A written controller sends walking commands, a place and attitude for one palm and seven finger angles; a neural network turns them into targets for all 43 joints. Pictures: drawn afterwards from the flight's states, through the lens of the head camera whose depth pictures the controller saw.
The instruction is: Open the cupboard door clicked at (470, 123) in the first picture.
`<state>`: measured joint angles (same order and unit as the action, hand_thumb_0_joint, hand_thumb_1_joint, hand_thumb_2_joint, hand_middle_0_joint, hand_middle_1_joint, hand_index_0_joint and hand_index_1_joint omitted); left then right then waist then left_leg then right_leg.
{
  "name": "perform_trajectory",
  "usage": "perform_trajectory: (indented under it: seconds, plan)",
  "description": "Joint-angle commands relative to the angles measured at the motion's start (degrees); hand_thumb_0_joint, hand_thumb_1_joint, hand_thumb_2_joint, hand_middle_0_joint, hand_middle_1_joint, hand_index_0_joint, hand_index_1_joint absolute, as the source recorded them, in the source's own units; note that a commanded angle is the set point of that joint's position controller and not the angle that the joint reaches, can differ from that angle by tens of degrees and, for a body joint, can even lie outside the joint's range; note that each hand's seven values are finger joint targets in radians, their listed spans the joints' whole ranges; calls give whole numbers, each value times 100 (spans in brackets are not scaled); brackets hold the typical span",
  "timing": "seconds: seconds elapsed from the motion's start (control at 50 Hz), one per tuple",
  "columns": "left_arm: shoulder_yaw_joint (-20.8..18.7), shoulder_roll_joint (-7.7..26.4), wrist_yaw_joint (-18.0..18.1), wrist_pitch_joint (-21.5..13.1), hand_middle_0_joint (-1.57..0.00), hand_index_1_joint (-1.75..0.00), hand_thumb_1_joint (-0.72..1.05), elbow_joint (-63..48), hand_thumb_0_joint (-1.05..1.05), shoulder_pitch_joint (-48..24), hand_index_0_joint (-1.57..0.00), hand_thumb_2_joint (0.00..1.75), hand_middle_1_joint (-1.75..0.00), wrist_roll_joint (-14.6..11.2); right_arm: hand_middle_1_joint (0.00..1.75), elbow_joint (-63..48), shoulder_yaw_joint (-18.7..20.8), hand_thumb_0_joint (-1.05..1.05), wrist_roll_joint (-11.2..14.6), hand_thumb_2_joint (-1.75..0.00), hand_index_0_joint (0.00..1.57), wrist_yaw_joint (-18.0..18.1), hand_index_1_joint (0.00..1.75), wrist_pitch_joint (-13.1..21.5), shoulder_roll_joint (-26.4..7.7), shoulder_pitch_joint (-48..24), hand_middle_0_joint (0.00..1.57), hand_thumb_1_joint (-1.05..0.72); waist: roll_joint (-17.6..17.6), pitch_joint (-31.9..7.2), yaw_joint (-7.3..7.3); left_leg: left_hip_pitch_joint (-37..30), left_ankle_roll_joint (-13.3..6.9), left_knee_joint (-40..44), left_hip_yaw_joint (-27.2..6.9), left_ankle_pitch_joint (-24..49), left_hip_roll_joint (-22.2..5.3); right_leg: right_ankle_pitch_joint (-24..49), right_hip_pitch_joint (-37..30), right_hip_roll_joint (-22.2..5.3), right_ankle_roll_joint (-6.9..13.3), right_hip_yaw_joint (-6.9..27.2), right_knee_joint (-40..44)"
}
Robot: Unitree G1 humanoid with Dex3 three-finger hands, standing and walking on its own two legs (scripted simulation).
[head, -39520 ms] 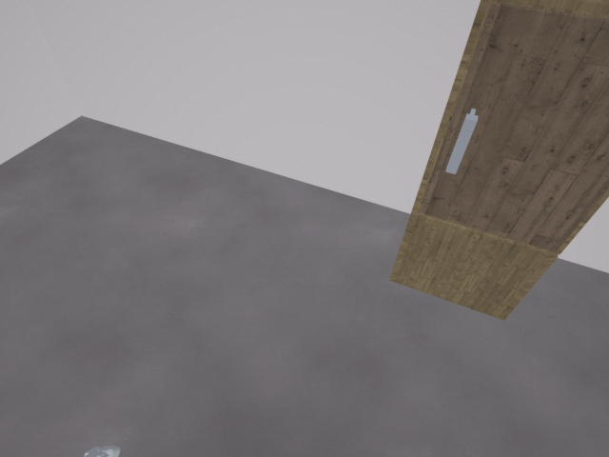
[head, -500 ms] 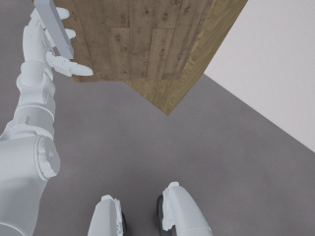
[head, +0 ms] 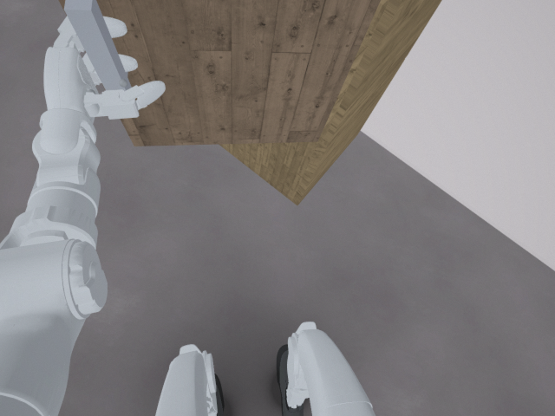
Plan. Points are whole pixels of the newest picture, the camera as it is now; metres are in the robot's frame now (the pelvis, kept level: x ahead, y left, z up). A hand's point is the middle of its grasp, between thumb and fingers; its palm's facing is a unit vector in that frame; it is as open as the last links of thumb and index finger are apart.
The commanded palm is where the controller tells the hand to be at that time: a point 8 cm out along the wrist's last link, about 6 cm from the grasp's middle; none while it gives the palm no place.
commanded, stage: close the thumb around the handle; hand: left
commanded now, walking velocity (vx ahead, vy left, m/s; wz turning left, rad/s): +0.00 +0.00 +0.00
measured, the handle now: (106, 45) +0.61 +0.17 +0.06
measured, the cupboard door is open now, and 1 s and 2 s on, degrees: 44 66 87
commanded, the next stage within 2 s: pull the door open along its arc in 0.32 s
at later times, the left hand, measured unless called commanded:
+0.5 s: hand (123, 82) +0.55 +0.14 +0.05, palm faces +0.00 -1.00 -0.04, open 6.2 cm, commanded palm +0.52 +0.18 +0.05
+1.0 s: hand (159, 168) +0.42 +0.10 +0.06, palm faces +0.24 -0.97 +0.08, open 6.5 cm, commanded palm +0.36 +0.15 +0.05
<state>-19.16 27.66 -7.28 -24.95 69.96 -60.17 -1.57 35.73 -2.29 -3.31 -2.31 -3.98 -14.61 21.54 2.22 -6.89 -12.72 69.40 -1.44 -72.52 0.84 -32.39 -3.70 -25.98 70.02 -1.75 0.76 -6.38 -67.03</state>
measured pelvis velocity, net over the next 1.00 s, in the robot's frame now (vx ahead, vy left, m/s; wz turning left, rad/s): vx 0.03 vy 0.00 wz -0.01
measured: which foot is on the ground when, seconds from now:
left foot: down 0.00-1.00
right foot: down 0.00-1.00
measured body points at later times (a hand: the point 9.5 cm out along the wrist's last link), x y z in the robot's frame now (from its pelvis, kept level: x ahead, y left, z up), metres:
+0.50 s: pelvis +0.00 +0.00 +0.00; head +0.18 +0.02 +0.41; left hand +0.55 +0.20 +0.06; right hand -0.01 -0.26 -0.11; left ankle +0.00 +0.10 -0.62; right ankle +0.04 -0.12 -0.62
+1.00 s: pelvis +0.03 +0.00 +0.03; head +0.14 +0.00 +0.47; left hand +0.41 +0.15 +0.05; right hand +0.11 -0.25 -0.09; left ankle +0.00 +0.10 -0.62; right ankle +0.04 -0.12 -0.62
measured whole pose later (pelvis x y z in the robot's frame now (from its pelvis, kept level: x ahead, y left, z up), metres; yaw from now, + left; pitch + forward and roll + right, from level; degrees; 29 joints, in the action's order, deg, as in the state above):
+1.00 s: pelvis +0.03 +0.00 +0.03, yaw +0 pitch +23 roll -1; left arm -5.8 0.8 16.2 -26.3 31.3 -19.4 -2.9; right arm 31.8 1.3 -3.1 -5.1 -2.5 -12.9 17.3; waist 1.1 -9.6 -4.3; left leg 54.9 -1.0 -63.6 3.8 -31.9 -3.2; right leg -26.2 57.9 -1.4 0.4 -3.4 -61.0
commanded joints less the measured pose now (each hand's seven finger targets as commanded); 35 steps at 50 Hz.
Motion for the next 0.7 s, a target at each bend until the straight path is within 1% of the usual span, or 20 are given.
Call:
perform_trajectory:
  seconds: [0.0, 0.04, 0.08, 0.1, 0.12, 0.16, 0.18, 0.22, 0.24, 0.3, 0.36, 0.38, 0.4, 0.42, 0.44, 0.46, 0.5, 0.58, 0.64, 0.68]
  plan:
    - [115, 699, -77, -448, -38, -132, 62, -1274, 0, -2715, -38, 78, -132, -21, 30, -81, 382, 0, 2, -90, 20, 40, 30, 4, -1103, 1290, 20, -90, 1037, -3337, -252, -2707, 69, 755, -586, 2903, 185, 1808, -1411, 375, 65, 290, 614]
    - [234, 522, -52, -440, -39, -133, 73, -1264, 0, -2685, -39, 83, -133, -22, 30, -84, 391, 0, 1, -90, 20, 18, 30, 2, -1090, 1279, 20, -90, 950, -3281, -279, -2722, 69, 783, -601, 2856, 193, 1765, -1408, 386, 59, 277, 648]
    - [164, 615, -35, -476, -40, -134, 84, -1353, 0, -2691, -40, 88, -134, -16, 30, -75, 405, 0, -2, -90, 20, 25, 30, 1, -1109, 1306, 20, -90, 976, -3398, -252, -2791, 74, 780, -597, 2951, 185, 1834, -1442, 379, 63, 281, 635]
    - [269, 490, -47, -459, -40, -135, 90, -1314, 0, -2717, -40, 90, -135, -21, 30, -67, 403, 0, -1, -90, 20, 20, 30, 6, -1093, 1285, 20, -90, 916, -3380, -296, -2708, 59, 760, -580, 2868, 200, 1828, -1460, 379, 51, 293, 654]
    - [125, 698, -34, -460, -40, -135, 90, -1309, 0, -2750, -40, 90, -135, -7, 30, -45, 399, 0, 0, -90, 20, 28, 30, 5, -1106, 1284, 20, -90, 930, -3318, -270, -2602, 53, 758, -552, 2753, 201, 1782, -1513, 378, 55, 309, 664]
    - [139, 721, -39, -457, -40, -135, 90, -1218, 0, -2819, -40, 90, -135, 5, 30, -40, 380, 0, 1, -90, 20, 47, 30, 11, -1103, 1300, 20, -90, 841, -3165, -320, -2472, 27, 776, -544, 2655, 212, 1768, -1541, 386, 62, 320, 667]
    - [88, 764, -42, -442, -40, -135, 90, -1138, 0, -2727, -40, 90, -135, 15, 30, -42, 375, 0, 7, -90, 20, 53, 30, 6, -1109, 1296, 20, -90, 842, -3172, -286, -2448, 31, 776, -537, 2647, 217, 1757, -1553, 378, 59, 321, 677]
    - [225, 615, -56, -444, -40, -135, 90, -1193, 0, -2833, -40, 90, -135, 20, 30, -56, 373, 0, -2, -90, 20, 50, 30, 9, -1088, 1278, 20, -90, 918, -3188, -319, -2468, 31, 774, -549, 2632, 222, 1711, -1488, 374, 58, 311, 661]
    - [121, 728, -42, -444, -40, -135, 90, -1177, 0, -2755, -40, 90, -135, 38, 30, -41, 387, 0, -10, -90, 20, 52, 30, 6, -1105, 1302, 20, -90, 897, -3253, -280, -2509, 40, 769, -556, 2696, 216, 1749, -1524, 375, 65, 310, 650]
    - [145, 751, -50, -450, -40, -135, 90, -1145, 0, -2829, -40, 90, -135, 50, 30, -34, 376, 0, -8, -90, 20, 54, 30, -11, -1111, 1300, 20, -90, 932, -3204, -299, -2541, 45, 754, -570, 2712, 211, 1718, -1438, 371, 66, 311, 649]
    - [225, 614, -50, -458, -40, -135, 90, -1214, 0, -2886, -40, 90, -135, 25, 30, -47, 383, 0, -15, -90, 20, 56, 30, -1, -1099, 1319, 20, -90, 932, -3212, -343, -2636, 38, 758, -588, 2803, 201, 1759, -1378, 373, 74, 289, 635]
    - [184, 674, -37, -480, -40, -135, 90, -1281, 0, -2851, -40, 90, -135, 38, 30, -44, 392, 0, -19, -90, 20, 48, 30, -7, -1110, 1324, 20, -90, 1097, -3385, -276, -2754, 65, 753, -602, 2906, 202, 1794, -1385, 369, 76, 296, 623]
    - [289, 542, -43, -463, -40, -135, 90, -1239, 0, -2785, -40, 90, -135, 41, 30, -43, 392, 0, -14, -90, 20, 36, 30, -7, -1097, 1291, 20, -90, 1126, -3377, -288, -2814, 81, 755, -611, 2916, 201, 1758, -1308, 370, 76, 280, 627]
    - [-173, 1095, -33, -480, -40, -135, 90, -1240, 0, -2549, -40, 90, -135, 58, 30, -56, 393, 0, -14, -90, 20, 50, 30, -26, -1143, 1316, 20, -90, 976, -3435, -123, -2706, 72, 748, -577, 2969, 194, 1854, -1554, 376, 86, 304, 608]
    - [-310, 1335, -51, -443, -40, -135, 90, -1117, 0, -2362, -40, 90, -135, 81, 30, -103, 366, 0, 16, -90, 20, 60, 30, -52, -1153, 1279, 20, -90, 919, -3369, -100, -2499, 49, 764, -507, 2898, 219, 1932, -1740, 379, 73, 349, 637]
    - [-318, 1310, -91, -456, -40, -135, 90, -1195, 0, -2257, -40, 90, -135, 63, 30, -154, 352, 0, 11, -90, 20, 56, 30, -46, -1135, 1288, 20, -90, 896, -3419, -56, -2456, 31, 781, -503, 2911, 228, 1995, -1849, 389, 80, 363, 611]
    - [-180, 1025, -192, -421, -40, -135, 90, -1268, 0, -1858, -40, 90, -135, -20, 30, -250, 348, 0, 53, -90, 20, 45, 30, -64, -1081, 1181, 20, -90, 761, -3308, 18, -2340, 31, 853, -433, 2829, 239, 2068, -2054, 381, 68, 354, 649]
    - [-248, 937, -265, -446, -40, -135, 90, -1631, 0, -1182, -40, 90, -135, -189, 30, -396, 388, 0, 122, -90, 20, 33, 30, -48, -1041, 1106, 20, -90, 673, -3533, 226, -2348, 33, 962, -329, 2861, 269, 2327, -2487, 382, 59, 396, 690]
    - [-179, 700, -279, -438, -40, -135, 90, -1974, 0, -494, -40, 90, -135, -310, 30, -506, 430, 0, 180, -90, 20, 18, 30, -48, -1003, 998, 20, -90, 398, -3360, 362, -2267, 21, 1099, -226, 2814, 294, 2468, -2815, 386, 45, 418, 797]
    - [-17, 402, -269, -446, -40, -135, 90, -2267, 0, 20, -40, 90, -135, -379, 30, -577, 453, 0, 220, -90, 20, 4, 30, -37, -959, 910, 20, -90, 372, -3312, 444, -2290, 25, 1178, -170, 2868, 307, 2579, -2931, 370, 50, 418, 826]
